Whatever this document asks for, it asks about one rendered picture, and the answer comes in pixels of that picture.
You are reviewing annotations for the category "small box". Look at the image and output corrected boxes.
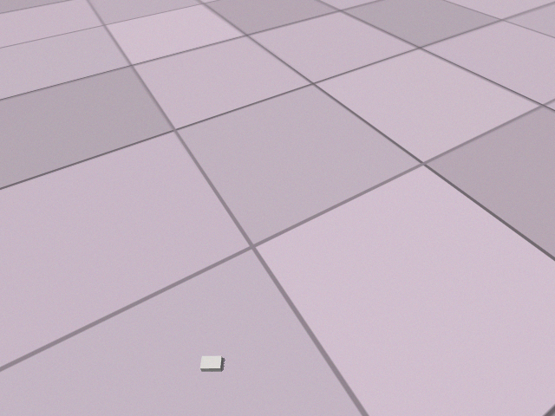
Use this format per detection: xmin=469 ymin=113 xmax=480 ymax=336
xmin=200 ymin=356 xmax=223 ymax=372

